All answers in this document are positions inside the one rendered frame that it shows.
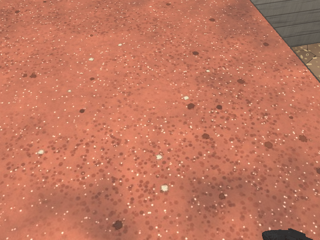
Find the robot right hand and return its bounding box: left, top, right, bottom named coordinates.
left=262, top=228, right=313, bottom=240

